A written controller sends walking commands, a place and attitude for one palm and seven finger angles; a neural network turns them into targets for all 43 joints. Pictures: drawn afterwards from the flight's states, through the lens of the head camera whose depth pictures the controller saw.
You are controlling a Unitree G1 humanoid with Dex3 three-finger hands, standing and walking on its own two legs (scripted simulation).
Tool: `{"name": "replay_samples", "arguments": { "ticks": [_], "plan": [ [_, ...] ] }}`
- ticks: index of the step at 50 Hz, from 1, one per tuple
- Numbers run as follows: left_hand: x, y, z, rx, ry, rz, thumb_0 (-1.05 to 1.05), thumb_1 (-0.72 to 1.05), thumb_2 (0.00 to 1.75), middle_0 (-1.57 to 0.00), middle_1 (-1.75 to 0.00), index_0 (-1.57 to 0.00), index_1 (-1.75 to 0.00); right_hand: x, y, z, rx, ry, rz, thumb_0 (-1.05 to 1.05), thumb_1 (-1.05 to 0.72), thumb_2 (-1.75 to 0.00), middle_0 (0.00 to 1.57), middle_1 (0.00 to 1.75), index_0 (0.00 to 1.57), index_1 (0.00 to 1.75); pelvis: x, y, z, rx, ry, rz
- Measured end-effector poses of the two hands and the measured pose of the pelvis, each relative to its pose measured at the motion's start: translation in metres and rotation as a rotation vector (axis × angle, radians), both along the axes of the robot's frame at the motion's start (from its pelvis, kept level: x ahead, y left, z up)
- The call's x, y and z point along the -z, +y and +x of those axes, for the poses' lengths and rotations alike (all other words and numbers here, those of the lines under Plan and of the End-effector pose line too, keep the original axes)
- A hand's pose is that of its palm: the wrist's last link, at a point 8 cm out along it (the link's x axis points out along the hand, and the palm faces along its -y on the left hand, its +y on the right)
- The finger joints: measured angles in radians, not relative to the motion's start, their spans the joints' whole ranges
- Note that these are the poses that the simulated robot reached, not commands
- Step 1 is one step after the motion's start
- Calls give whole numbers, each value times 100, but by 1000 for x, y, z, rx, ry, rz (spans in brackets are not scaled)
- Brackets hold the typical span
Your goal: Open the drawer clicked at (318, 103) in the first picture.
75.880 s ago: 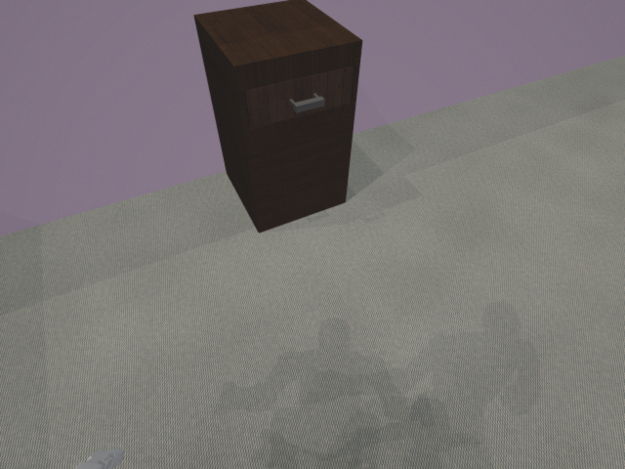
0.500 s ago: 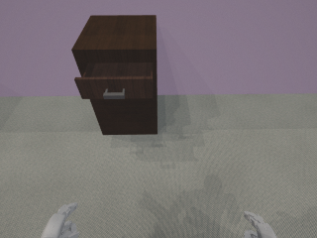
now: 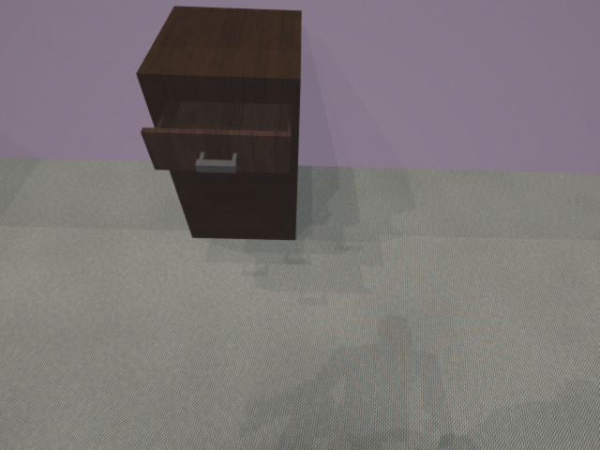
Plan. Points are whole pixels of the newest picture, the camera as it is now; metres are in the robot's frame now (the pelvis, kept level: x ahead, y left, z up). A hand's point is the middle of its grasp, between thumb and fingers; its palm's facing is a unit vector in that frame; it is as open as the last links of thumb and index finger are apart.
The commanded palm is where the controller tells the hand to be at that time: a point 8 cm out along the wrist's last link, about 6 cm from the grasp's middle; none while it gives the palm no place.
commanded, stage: let the arm hang, fingers relaxed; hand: left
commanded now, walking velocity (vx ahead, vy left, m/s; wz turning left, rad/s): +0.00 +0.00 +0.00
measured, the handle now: (217, 161) +0.81 +0.26 -0.19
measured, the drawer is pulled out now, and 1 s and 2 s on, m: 0.14 0.14 0.14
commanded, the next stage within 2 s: look to check the result in 0.40 s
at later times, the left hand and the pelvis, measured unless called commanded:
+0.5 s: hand out of the picture +0.13 +0.23 -0.16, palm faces -0.06 -0.95 -0.31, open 7.4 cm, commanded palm none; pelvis +0.03 -0.01 +0.00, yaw +0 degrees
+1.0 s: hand out of the picture +0.13 +0.23 -0.16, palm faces -0.04 -0.94 -0.33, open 7.4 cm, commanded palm none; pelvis +0.05 -0.01 +0.00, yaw +0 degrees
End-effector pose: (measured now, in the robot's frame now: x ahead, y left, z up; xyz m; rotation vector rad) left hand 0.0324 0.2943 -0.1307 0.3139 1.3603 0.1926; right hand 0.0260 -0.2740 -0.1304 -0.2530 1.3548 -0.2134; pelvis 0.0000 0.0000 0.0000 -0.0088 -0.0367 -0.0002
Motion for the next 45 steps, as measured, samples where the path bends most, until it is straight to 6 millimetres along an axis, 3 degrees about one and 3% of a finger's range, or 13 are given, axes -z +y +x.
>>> {"name": "replay_samples", "arguments": {
  "ticks": [9,16,28,37,45],
  "plan": [
    [-17,1,64,54,-154,23,0,91,90,-20,-30,-20,-30,1,2,43,-23,-104,24,1,-90,-89,21,30,20,30,-1,1,10,3,6,6],
    [-18,-11,92,74,-202,-3,0,91,90,-20,-30,-20,-30,-7,-11,63,-31,-137,-9,1,-90,-89,21,30,20,30,-2,-1,19,4,8,9],
    [-5,-21,85,56,-128,-30,0,90,90,-21,-30,-21,-30,-14,-28,65,-24,-91,-54,1,-90,-89,20,30,20,30,-4,-7,34,6,15,9],
    [-3,-20,75,32,-70,-19,0,90,90,-21,-30,-21,-30,-11,-26,68,-24,-60,-43,1,-90,-89,20,30,20,30,-4,-10,42,6,19,9],
    [-6,-19,81,27,-77,-6,0,90,90,-21,-30,-20,-30,-8,-22,79,-28,-72,-27,1,-90,-89,20,30,20,30,-4,-12,47,6,20,10]
  ]
}}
